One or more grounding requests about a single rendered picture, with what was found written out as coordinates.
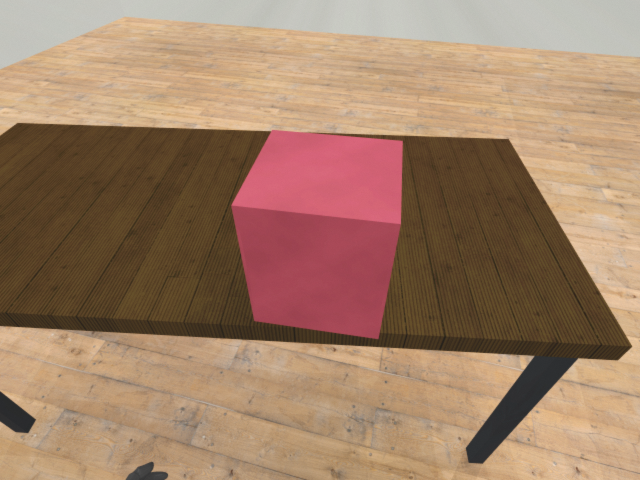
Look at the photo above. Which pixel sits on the table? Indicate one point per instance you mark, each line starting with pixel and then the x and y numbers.
pixel 131 230

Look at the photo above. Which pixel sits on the carton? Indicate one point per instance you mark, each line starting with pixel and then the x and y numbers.
pixel 318 219

